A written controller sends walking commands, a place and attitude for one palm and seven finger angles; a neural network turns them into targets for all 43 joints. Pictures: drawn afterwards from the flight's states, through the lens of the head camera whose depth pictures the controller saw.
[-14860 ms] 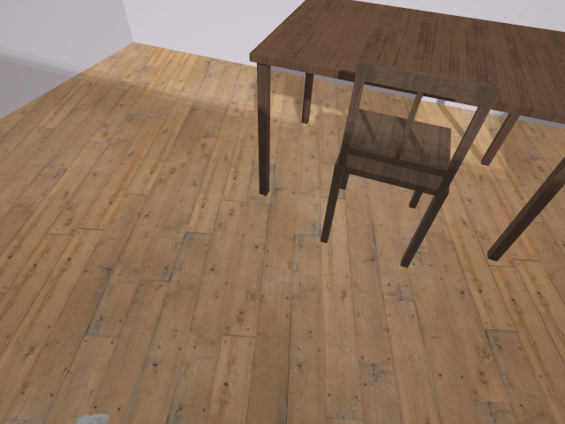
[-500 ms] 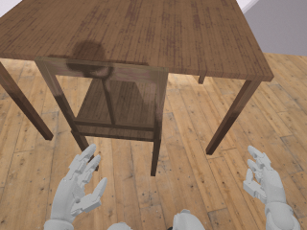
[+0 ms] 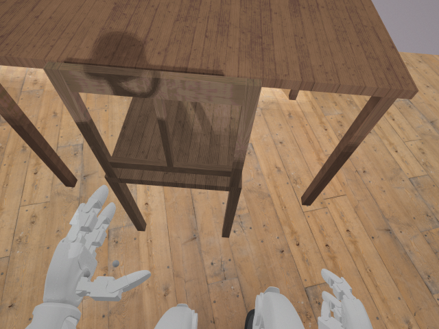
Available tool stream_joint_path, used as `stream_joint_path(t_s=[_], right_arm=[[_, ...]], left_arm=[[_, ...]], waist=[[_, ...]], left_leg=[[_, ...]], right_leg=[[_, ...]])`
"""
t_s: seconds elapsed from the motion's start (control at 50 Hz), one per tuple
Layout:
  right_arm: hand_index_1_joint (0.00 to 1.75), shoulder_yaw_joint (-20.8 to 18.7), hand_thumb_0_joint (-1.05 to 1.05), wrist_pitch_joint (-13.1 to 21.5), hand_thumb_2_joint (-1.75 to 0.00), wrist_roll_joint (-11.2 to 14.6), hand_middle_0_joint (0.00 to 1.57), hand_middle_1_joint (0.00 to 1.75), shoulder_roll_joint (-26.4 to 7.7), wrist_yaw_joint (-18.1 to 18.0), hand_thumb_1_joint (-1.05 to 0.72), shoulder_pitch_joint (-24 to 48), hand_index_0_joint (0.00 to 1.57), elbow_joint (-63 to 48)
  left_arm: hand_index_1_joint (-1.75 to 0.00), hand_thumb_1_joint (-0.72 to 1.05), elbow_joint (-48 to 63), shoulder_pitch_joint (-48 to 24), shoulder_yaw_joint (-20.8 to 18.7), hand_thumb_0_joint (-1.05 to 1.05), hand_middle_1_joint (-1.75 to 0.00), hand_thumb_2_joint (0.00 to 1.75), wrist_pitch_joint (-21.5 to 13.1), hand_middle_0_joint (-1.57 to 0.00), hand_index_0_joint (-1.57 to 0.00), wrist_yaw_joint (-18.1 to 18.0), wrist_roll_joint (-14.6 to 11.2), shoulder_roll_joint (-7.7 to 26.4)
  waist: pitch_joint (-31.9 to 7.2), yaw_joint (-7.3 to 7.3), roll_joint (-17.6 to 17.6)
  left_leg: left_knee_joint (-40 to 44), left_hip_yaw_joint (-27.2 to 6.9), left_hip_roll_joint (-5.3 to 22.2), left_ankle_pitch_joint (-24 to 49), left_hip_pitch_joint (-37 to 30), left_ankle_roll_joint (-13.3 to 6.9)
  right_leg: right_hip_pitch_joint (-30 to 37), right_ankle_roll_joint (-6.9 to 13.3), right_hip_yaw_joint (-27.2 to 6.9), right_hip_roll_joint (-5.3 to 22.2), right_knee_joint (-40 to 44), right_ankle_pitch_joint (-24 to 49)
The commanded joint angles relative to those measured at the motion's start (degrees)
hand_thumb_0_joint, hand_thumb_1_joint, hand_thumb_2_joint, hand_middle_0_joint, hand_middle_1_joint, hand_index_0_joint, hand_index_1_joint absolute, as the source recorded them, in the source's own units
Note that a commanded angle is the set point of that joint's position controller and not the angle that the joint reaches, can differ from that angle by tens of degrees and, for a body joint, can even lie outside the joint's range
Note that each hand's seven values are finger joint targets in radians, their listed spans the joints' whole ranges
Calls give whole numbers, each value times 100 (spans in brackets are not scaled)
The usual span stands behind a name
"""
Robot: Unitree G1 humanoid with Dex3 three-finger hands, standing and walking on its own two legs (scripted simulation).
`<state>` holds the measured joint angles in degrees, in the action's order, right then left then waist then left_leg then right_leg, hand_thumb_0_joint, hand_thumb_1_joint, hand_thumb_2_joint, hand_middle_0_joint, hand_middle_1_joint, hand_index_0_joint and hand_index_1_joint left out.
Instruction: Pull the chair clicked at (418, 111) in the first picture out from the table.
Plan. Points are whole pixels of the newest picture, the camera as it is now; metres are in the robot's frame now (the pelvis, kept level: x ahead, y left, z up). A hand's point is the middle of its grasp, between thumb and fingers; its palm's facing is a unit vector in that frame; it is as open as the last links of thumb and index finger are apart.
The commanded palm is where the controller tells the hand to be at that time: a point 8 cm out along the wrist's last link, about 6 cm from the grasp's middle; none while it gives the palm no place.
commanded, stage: raise the hand toward the chair's back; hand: left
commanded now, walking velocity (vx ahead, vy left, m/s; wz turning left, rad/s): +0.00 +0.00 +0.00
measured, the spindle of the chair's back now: (165, 135) +0.51 +0.15 -0.01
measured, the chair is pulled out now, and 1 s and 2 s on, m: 0.00 0.00 0.00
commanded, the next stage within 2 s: aim the fingers beside a spindle in 1.18 s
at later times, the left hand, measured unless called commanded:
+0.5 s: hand (106, 238) +0.25 +0.19 +0.05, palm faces -0.01 -1.00 -0.06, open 16.8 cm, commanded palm +0.23 +0.25 +0.06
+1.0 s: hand (103, 229) +0.26 +0.20 +0.06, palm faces -0.01 -1.00 -0.06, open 16.9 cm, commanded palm +0.24 +0.25 +0.06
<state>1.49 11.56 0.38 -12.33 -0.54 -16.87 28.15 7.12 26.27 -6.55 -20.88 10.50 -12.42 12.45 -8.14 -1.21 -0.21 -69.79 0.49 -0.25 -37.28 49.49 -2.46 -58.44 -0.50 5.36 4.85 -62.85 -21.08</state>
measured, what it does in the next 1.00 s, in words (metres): stands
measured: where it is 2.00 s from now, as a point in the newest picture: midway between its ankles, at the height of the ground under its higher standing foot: outside the picture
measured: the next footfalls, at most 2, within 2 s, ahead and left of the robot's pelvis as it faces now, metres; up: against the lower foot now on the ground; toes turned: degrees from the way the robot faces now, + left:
none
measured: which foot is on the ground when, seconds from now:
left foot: down 0.00-1.00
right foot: down 0.00-1.00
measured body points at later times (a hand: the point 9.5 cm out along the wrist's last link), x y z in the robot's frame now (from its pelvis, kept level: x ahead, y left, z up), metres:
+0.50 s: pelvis +0.02 -0.01 +0.01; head +0.10 +0.02 +0.45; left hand +0.25 +0.25 +0.06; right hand +0.22 -0.22 -0.05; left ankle -0.03 +0.09 -0.64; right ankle +0.09 -0.14 -0.64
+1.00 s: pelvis +0.02 -0.01 +0.02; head +0.10 +0.01 +0.46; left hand +0.26 +0.25 +0.06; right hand +0.19 -0.25 -0.05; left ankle -0.03 +0.09 -0.64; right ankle +0.09 -0.14 -0.64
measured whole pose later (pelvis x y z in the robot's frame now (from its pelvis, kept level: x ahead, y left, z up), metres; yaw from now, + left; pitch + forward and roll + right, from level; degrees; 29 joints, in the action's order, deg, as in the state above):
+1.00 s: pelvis +0.02 -0.01 +0.02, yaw +0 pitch +16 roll -2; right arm 0.8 12.1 0.9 -15.0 -1.0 -15.2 28.9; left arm -4.7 16.2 -13.5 -22.1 17.5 -15.8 16.0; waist -7.7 -1.7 -0.6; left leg -63.4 -0.6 0.3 -35.8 43.7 -1.5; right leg -52.4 -0.1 6.6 4.0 -57.3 -20.6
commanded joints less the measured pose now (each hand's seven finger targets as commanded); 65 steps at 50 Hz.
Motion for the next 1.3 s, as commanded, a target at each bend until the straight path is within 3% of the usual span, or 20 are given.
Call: stream_joint_path(t_s=[0.0, 0.02, 0.06, 0.12, 0.24, 0.42, 0.5, 0.66, 0.7, 0.8, 0.84, 0.88, 0.96, 1.02, 1.18, 1.22, 1.28], right_arm=[[30, -434, 0, 422, -90, 59, 20, 30, -905, -84, -90, 502, 20, -1035], [30, -444, 0, 400, -90, 64, 20, 30, -931, -89, -90, 482, 20, -1050], [30, -468, 0, 383, -90, 77, 20, 30, -954, -96, -90, 440, 20, -1073], [30, -488, 0, 319, -90, 90, 20, 30, -951, -115, -90, 397, 20, -1064], [30, -469, 0, 235, -90, 79, 20, 30, -932, -96, -90, 323, 20, -1037], [30, -409, 0, 220, -90, 87, 20, 30, -948, -137, -90, 368, 20, -975], [30, -392, 0, 272, -90, 102, 20, 30, -943, -147, -90, 347, 20, -910], [30, -405, 0, 322, -90, 118, 20, 30, -993, -153, -90, 299, 20, -774], [30, -397, 0, 331, -90, 122, 20, 30, -991, -137, -90, 314, 20, -763], [30, -431, 0, 353, -90, 113, 20, 30, -1016, -105, -90, 330, 20, -752], [30, -421, 0, 337, -90, 113, 20, 30, -1026, -109, -90, 314, 20, -752], [30, -427, 0, 373, -90, 105, 20, 30, -1024, -110, -90, 325, 20, -754], [30, -405, 0, 365, -90, 98, 20, 30, -1032, -107, -90, 323, 20, -729], [30, -400, 0, 370, -90, 86, 20, 30, -1052, -118, -90, 333, 20, -740], [30, -366, 0, 397, -90, 103, 20, 30, -1033, -125, -90, 355, 20, -734], [30, -368, 0, 406, -90, 91, 20, 30, -1034, -138, -90, 376, 20, -727], [30, -349, 0, 426, -90, 100, 20, 30, -1034, -132, -90, 375, 20, -718]], left_arm=[[-13, -20, 1139, -71, -250, 0, -13, 43, -600, -9, -9, 17, -10, 510], [-12, -22, 1083, -101, -265, 0, -12, 42, -580, -9, -9, 80, -20, 554], [-12, -27, 1200, -118, -330, 0, -12, 40, -562, -8, -8, 133, -31, 620], [-11, -34, 1107, -110, -552, 0, -11, 37, -474, -8, -8, 146, -115, 756], [-8, -48, 1009, -333, -559, 0, -8, 31, -408, -6, -6, 218, -111, 735], [-8, -50, 503, -795, -901, 0, -8, 30, -280, -6, -6, 499, -294, 971], [-8, -50, 501, -1020, -960, 0, -8, 30, -304, -6, -6, 595, -357, 996], [-8, -50, 192, -1294, -1242, 0, -8, 30, -317, -6, -6, 713, -460, 1228], [-8, -50, 25, -1173, -1152, 0, -8, 30, -309, -6, -6, 732, -487, 1070], [-8, -50, -4, -1178, -1154, 0, -8, 30, -374, -6, -6, 711, -443, 1119], [-8, -50, -99, -1248, -1165, 0, -8, 30, -402, -6, -6, 724, -461, 1126], [-8, -50, 70, -1310, -1219, 0, -8, 30, -494, -6, -6, 693, -455, 1200], [-8, -50, -48, -1384, -1177, 0, -8, 30, -529, -6, -6, 716, -461, 1170], [-8, -50, -113, -1406, -1215, 0, -8, 30, -526, -6, -6, 744, -485, 1222], [-8, -50, -76, -1482, -1115, 0, -8, 30, -471, -6, -6, 816, -482, 1137], [-8, -50, -116, -1459, -1199, 0, -8, 30, -477, -6, -6, 800, -503, 1202], [-8, -50, -40, -1581, -990, 0, -8, 30, -491, -6, -6, 805, -447, 1052]], waist=[[-1179, 20, -323], [-1159, 9, -184], [-1318, 49, -451], [-1331, 67, -402], [-1342, 3, -519], [-1326, -42, -237], [-1464, -22, -400], [-1564, -11, -348], [-1405, -4, -298], [-1365, 14, -370], [-1277, -24, -190], [-1392, 15, -384], [-1296, -6, -420], [-1294, -18, -234], [-1222, -28, -361], [-1283, -24, -225], [-1231, -62, -370]], left_leg=[[1490, -379, -54, 1889, 108, 341], [1497, -424, -39, 2052, 63, 361], [1498, -387, -45, 2306, -76, 373], [1495, -377, -48, 2676, -175, 400], [1494, -372, -1, 3234, -462, 438], [1487, -299, -40, 2894, -280, 349], [1538, -270, -45, 2937, -354, 346], [1635, -251, -51, 3009, -425, 327], [1708, -257, -53, 2967, -405, 339], [1766, -233, -61, 2864, -433, 332], [1781, -234, -63, 2708, -351, 308], [1783, -235, -69, 2714, -398, 327], [1775, -229, -70, 2628, -392, 319], [1768, -253, -73, 2517, -313, 302], [1787, -263, -87, 2330, -313, 305], [1728, -252, -90, 2314, -237, 269], [1746, -278, -82, 2357, -302, 300]], right_leg=[[1687, 241, 14, -348, 505, -140], [1719, 253, 49, -380, 458, -15], [1803, 243, 22, -361, 481, 164], [1992, 253, 43, -388, 493, 504], [2053, 238, 56, -407, 550, 947], [2353, 228, -31, -402, 699, 1107], [2503, 215, -75, -370, 773, 1190], [2719, 211, -115, -358, 880, 1305], [2687, 213, -75, -357, 926, 1219], [2621, 208, -89, -343, 978, 1061], [2618, 208, -101, -358, 1006, 968], [2638, 217, -116, -340, 973, 955], [2539, 220, -117, -348, 989, 858], [2572, 222, -121, -358, 985, 771], [2465, 202, -122, -346, 1032, 572], [2545, 202, -167, -348, 1028, 612], [2399, 202, -120, -342, 989, 592]])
